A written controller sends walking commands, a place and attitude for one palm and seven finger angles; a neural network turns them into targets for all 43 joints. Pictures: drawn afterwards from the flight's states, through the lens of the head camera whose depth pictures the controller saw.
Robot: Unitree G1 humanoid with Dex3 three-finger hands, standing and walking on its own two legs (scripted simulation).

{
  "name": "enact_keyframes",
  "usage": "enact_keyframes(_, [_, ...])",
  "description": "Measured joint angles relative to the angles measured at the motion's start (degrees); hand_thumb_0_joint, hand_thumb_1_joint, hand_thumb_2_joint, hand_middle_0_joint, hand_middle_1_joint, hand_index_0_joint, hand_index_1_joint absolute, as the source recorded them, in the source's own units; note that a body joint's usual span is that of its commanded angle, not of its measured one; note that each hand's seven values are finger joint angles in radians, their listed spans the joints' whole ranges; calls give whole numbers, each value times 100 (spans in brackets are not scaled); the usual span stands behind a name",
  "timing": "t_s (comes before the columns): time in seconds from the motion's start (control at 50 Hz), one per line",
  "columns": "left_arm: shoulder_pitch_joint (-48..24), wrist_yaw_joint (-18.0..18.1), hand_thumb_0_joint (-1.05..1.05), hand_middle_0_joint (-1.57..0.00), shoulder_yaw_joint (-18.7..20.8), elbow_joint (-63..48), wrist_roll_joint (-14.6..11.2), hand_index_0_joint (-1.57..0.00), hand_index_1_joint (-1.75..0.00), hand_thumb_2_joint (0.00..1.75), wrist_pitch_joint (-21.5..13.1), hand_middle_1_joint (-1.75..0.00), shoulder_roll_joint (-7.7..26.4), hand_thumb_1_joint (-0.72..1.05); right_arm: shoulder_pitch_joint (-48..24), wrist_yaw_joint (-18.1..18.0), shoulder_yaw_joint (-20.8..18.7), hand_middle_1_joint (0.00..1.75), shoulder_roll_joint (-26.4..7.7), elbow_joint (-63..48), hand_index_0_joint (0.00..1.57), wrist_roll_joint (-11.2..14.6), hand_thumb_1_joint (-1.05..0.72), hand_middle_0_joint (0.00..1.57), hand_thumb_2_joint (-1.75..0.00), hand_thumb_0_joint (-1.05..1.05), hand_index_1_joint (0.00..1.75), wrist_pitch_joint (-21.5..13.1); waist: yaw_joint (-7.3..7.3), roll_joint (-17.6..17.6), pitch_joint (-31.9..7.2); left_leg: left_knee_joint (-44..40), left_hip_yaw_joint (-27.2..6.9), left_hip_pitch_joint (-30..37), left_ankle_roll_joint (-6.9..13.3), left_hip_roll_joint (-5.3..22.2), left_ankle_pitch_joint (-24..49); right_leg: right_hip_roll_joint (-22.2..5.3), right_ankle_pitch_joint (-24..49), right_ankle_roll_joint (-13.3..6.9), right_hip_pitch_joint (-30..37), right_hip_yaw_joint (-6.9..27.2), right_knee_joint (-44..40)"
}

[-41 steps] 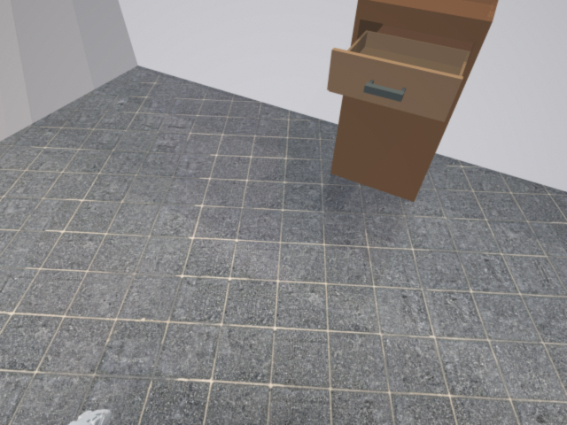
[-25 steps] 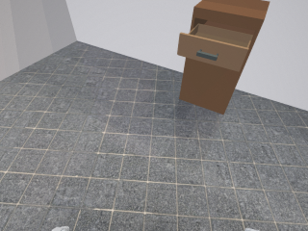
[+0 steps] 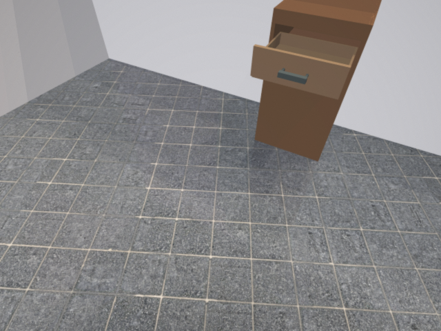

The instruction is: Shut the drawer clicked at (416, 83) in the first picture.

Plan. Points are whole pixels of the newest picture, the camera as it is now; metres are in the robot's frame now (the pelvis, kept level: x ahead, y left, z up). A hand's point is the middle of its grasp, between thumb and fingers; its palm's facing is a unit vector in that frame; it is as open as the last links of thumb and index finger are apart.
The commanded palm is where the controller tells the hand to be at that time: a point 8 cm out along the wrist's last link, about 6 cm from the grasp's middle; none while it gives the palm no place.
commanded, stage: look at it before walking up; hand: left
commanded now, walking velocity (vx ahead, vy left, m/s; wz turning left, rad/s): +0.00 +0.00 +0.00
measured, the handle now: (293, 75) +1.11 -0.25 -0.07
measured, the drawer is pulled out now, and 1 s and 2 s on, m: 0.30 0.30 0.30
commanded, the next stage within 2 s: walk to a spot facing it in 0.62 s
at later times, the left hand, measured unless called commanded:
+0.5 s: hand out of the picture +0.06 +0.24 -0.16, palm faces -0.02 -0.95 -0.32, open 7.4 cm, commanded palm none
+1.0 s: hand out of the picture +0.05 +0.20 -0.18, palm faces -0.08 -0.97 -0.22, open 7.4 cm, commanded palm none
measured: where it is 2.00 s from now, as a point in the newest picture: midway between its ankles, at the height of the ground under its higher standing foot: (246, 295)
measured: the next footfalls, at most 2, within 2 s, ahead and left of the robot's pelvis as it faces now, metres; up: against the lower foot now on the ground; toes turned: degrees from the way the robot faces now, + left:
right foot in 1.10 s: +0.11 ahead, -0.13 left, +0.00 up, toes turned -13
left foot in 1.56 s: +0.45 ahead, +0.04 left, +0.00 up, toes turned -9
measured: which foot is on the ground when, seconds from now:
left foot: down 0.00-1.00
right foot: down 0.00-0.94, up 0.96-1.00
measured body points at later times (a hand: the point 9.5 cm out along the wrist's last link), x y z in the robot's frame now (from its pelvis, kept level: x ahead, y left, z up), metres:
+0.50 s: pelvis +0.00 +0.00 +0.00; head -0.01 +0.00 +0.45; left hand +0.06 +0.29 -0.13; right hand +0.06 -0.30 -0.13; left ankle +0.00 +0.13 -0.74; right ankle +0.00 -0.12 -0.74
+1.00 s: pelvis +0.04 -0.01 -0.01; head +0.04 -0.01 +0.44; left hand +0.06 +0.25 -0.16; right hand +0.04 -0.26 -0.16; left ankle +0.00 +0.13 -0.74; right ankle +0.01 -0.11 -0.73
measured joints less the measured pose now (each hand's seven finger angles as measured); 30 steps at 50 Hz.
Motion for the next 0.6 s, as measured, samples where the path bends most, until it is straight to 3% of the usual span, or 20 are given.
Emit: enact_keyframes(0.6, [25, -12, 0, -20, -2, 42, 16, -20, -30, 90, -25, -30, -47, 90, -46, 8, -10, 30, 31, 22, 21, 3, -91, 20, -89, 0, 30, -21, 19, -6, 29, -94, -4, -51, -31, 37, 87, 37, 98, -26, -48, -2, -108])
